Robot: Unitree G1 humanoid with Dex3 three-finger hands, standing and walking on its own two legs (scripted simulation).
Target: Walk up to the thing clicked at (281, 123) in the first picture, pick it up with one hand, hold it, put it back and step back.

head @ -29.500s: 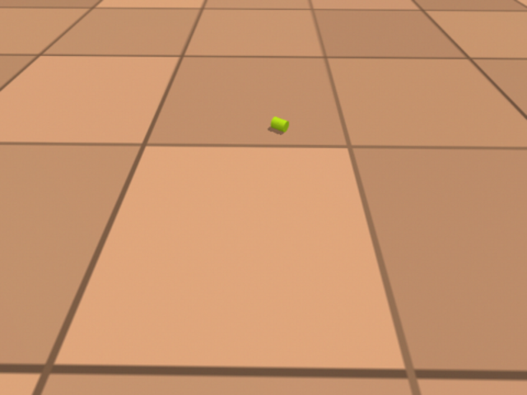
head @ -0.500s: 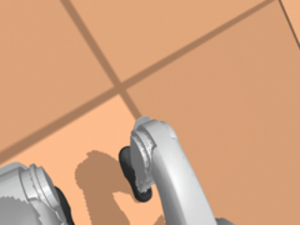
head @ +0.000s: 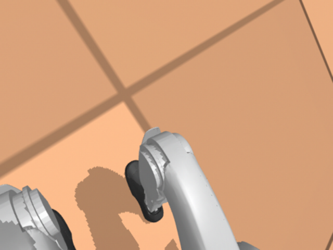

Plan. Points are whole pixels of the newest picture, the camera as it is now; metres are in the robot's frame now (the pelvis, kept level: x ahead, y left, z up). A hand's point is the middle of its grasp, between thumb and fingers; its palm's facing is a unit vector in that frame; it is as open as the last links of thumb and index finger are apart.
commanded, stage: rest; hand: left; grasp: from above
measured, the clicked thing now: out of the picture +0.46 +0.34 -0.29
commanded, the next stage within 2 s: open in 0.08 s
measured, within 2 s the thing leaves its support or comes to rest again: rests again in 1.52 s
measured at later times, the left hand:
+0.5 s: hand out of the picture +0.44 +0.33 -0.25, palm faces -0.03 -0.47 -0.88, open 12.1 cm
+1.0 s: hand out of the picture +0.44 +0.33 -0.25, palm faces -0.03 -0.47 -0.88, open 12.6 cm
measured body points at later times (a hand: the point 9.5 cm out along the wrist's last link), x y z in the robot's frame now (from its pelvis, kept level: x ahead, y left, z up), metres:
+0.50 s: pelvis +0.00 +0.00 +0.00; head +0.30 +0.10 +0.31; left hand +0.44 +0.35 -0.20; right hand -0.01 -0.25 -0.05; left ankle +0.06 +0.13 -0.29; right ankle +0.12 -0.12 -0.29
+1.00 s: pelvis +0.00 +0.00 +0.00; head +0.30 +0.11 +0.31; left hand +0.44 +0.35 -0.20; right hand -0.01 -0.25 -0.04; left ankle +0.06 +0.13 -0.29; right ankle +0.12 -0.12 -0.29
